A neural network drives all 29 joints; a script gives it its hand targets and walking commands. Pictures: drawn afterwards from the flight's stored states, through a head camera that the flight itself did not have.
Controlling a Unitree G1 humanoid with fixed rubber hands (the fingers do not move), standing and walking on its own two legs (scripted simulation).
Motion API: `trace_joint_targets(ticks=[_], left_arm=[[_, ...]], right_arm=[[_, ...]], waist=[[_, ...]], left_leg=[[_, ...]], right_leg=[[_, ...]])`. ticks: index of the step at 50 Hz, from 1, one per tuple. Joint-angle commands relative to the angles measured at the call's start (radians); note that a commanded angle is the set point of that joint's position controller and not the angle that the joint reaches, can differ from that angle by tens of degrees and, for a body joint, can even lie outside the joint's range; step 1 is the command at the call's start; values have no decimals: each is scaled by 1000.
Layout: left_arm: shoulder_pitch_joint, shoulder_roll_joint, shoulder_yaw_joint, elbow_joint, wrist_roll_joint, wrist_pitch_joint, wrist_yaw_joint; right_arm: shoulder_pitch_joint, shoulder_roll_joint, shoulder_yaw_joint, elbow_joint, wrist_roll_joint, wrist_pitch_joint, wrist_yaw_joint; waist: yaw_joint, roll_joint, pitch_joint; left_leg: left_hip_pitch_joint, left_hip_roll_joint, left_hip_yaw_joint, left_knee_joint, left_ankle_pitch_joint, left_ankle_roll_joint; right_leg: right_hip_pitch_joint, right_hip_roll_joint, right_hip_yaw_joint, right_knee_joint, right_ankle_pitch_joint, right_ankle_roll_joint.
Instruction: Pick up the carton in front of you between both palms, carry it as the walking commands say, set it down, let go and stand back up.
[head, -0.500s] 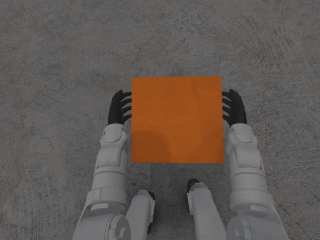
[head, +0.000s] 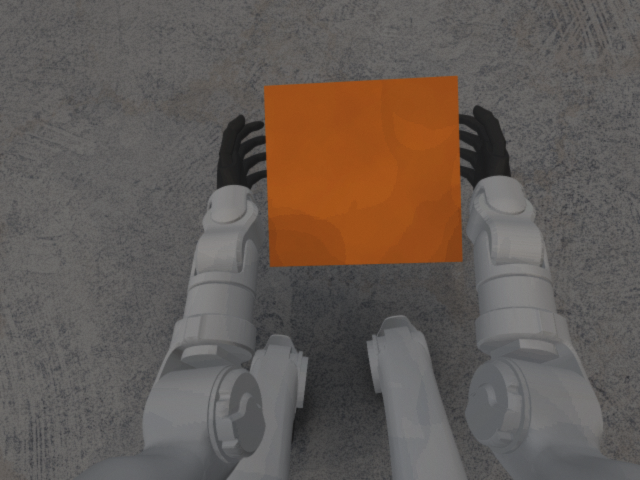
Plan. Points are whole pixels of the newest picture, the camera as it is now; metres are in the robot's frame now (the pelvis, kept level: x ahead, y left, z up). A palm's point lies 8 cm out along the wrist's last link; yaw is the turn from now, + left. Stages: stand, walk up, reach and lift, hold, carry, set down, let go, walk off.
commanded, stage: set down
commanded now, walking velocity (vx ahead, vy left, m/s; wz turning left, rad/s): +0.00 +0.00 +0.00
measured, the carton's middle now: (357, 187) +0.47 -0.07 -0.18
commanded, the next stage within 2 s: none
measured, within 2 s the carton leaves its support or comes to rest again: rests again in 1.08 s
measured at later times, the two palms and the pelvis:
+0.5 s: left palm (275, 189) +0.50 +0.05 -0.24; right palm (465, 188) +0.47 -0.24 -0.25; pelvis -0.03 +0.00 -0.11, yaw +2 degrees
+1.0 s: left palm (281, 194) +0.52 +0.06 -0.33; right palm (451, 192) +0.48 -0.24 -0.32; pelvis -0.02 +0.00 -0.16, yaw +4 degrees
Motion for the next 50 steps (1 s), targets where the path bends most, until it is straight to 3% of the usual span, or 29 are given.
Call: trace_joint_targets(ticks=[1,12,20,28,32,35,40,50], left_arm=[[-681,-882,-570,8,-129,-33,-235],[-851,-801,-489,88,-142,-29,-220],[-963,-739,-432,145,-146,-35,-200],[-1066,-689,-455,152,-189,-39,-184],[-1114,-663,-482,147,-213,-42,-182],[-1116,-679,-509,149,-219,-47,-181],[-1134,-726,-598,99,-272,-63,-173],[-1072,-706,-548,194,-248,-63,-177]], right_arm=[[-592,907,544,6,149,-30,222],[-755,834,502,52,164,-22,197],[-867,752,446,97,160,-29,209],[-965,668,433,118,193,-37,231],[-1022,630,431,103,220,-43,245],[-1026,614,414,110,234,-54,264],[-1005,599,419,98,273,-70,272],[-984,544,365,165,249,-74,301]], waist=[[-46,-87,-1048],[-61,-99,-998],[-79,-92,-962],[-112,-66,-961],[-136,-46,-934],[-157,28,-862],[-196,103,-933],[-206,122,-760]], left_leg=[[227,-92,165,-82,239,4],[41,-102,195,81,134,17],[-14,-105,206,184,112,22],[-1,-106,212,283,132,21],[5,-101,207,329,141,24],[9,-99,212,358,195,18],[72,-94,204,398,307,7],[9,-89,185,409,271,10]], right_leg=[[837,71,-182,-37,356,1],[737,66,-191,95,264,7],[622,58,-209,199,233,3],[535,39,-231,310,259,-3],[456,29,-238,356,264,-7],[381,27,-226,382,305,-21],[409,20,-221,428,428,-30],[257,7,-219,454,355,-38]])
